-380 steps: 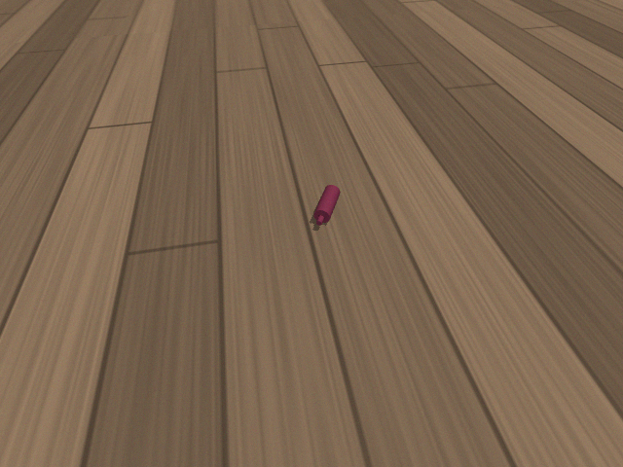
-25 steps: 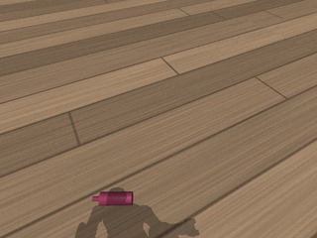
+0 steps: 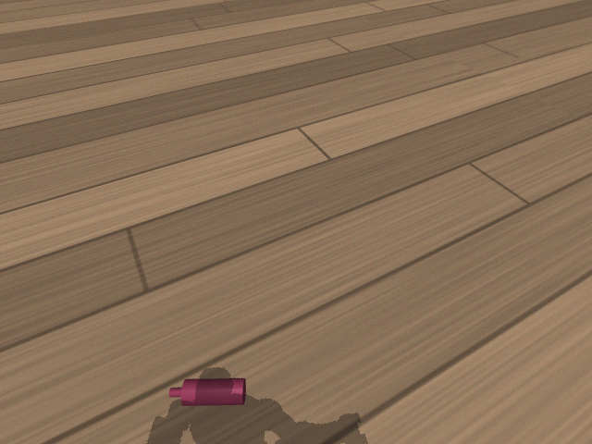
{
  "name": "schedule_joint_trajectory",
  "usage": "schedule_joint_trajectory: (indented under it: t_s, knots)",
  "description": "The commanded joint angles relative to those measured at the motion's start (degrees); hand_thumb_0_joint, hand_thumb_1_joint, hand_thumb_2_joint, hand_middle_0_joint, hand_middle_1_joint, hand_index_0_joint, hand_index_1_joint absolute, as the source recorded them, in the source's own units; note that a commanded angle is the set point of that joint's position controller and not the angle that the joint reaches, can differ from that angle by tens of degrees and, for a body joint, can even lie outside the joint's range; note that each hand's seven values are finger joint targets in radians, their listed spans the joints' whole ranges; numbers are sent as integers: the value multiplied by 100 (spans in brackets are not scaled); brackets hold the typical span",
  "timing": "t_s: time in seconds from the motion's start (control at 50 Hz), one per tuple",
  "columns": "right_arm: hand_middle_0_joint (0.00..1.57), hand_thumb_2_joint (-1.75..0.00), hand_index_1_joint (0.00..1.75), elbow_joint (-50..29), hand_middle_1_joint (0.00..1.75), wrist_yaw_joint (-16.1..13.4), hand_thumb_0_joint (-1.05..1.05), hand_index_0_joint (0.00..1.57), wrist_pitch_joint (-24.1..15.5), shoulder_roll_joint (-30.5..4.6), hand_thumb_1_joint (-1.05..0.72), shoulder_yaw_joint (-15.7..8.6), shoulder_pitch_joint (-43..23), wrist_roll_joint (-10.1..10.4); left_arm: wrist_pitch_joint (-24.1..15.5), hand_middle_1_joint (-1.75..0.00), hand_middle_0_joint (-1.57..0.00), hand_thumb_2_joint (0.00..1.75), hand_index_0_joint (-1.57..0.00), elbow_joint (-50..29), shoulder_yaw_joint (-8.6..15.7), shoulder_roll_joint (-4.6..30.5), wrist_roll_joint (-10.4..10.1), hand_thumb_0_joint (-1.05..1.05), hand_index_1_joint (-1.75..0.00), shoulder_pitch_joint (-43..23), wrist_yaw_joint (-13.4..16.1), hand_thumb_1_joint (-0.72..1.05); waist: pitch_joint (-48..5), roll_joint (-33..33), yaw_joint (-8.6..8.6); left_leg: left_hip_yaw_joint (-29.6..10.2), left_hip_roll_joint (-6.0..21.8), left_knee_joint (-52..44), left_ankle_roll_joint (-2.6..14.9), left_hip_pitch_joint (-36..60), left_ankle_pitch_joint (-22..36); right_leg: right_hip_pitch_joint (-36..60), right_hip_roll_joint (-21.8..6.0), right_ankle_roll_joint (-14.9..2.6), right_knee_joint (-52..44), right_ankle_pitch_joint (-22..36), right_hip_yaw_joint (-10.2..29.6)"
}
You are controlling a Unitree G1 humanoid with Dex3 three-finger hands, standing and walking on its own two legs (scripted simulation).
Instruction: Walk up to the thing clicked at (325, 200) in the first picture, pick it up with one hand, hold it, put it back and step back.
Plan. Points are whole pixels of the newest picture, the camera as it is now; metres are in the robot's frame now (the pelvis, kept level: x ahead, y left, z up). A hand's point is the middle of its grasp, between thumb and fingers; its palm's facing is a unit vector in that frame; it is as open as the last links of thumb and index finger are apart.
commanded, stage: walk up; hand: left
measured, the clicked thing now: (207, 391) +0.46 +0.31 -0.74
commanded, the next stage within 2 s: stand in 0.72 s
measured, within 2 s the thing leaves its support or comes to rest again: neither
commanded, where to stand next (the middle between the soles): +0.06 +0.02 m, yaw -1 degrees
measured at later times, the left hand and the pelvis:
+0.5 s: hand out of the picture +0.06 +0.24 -0.16, palm faces -0.01 -0.94 -0.34, open 7.4 cm; pelvis +0.00 -0.01 +0.00, yaw +0 degrees
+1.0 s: hand out of the picture +0.11 +0.24 -0.15, palm faces -0.02 -0.94 -0.33, open 7.4 cm; pelvis +0.02 -0.01 +0.00, yaw +0 degrees
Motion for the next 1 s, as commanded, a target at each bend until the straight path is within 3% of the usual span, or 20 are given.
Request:
schedule_joint_trajectory:
  t_s: [0.0,0.32,0.42,0.58,0.7,0.76,0.9,0.98]
  knots:
    - [20,-90,30,-223,30,-61,0,20,-74,-1163,-90,-235,-199,7,-113,-30,-20,90,-20,-199,215,1172,12,0,-30,-200,68,90,-528,109,-9,-662,856,-437,-15,239,696,109,-682,-136,-407,482,592]
    - [20,-90,30,-135,30,-30,0,20,-23,-1127,-90,-238,-136,-50,-117,-30,-20,90,-20,-98,311,1187,106,0,-30,-125,43,90,-350,-29,-26,-679,797,-575,-3,45,-430,-45,-652,-151,-843,-526,719]
    - [20,-90,30,-109,30,-32,0,20,-31,-1094,-90,-239,-27,-51,-113,-30,-20,90,-20,-94,332,1178,93,0,-30,-42,51,90,-325,-15,-13,-670,790,-521,-12,53,-196,-56,-645,-148,-848,-511,738]
    - [20,-90,30,-87,30,-74,0,20,-59,-1116,-90,-237,69,-42,-96,-30,-20,90,-20,-118,320,1115,60,0,-30,23,62,90,-587,101,-6,-672,880,-497,-1,133,506,293,-625,-168,-558,425,622]
    - [20,-90,30,-136,30,-94,0,20,-62,-1017,-90,-199,70,-48,-82,-30,-20,90,-20,-176,286,1102,59,0,-30,12,86,90,-635,32,-34,-679,932,-522,-28,228,853,387,-627,-171,-456,661,577]
    - [20,-90,30,-99,30,-109,0,20,-68,-1094,-90,-184,92,-56,-63,-30,-20,90,-20,-194,284,1076,52,0,-30,-34,74,90,-464,178,-23,-673,902,-609,-55,53,493,360,-623,-164,-500,463,623]
    - [20,-90,30,-143,30,-103,0,20,-91,-1125,-90,-189,37,-48,-76,-30,-20,90,-20,-266,263,1094,49,0,-30,-19,70,90,-490,171,-22,-645,921,-577,-72,154,683,361,-638,-170,-532,546,638]
    - [20,-90,30,-184,30,-100,0,20,-96,-1113,-90,-191,4,-43,-103,-30,-20,90,-20,-291,267,1116,58,0,-30,-36,76,90,-665,76,-38,-617,942,-500,-39,335,1029,476,-677,-167,-490,956,616]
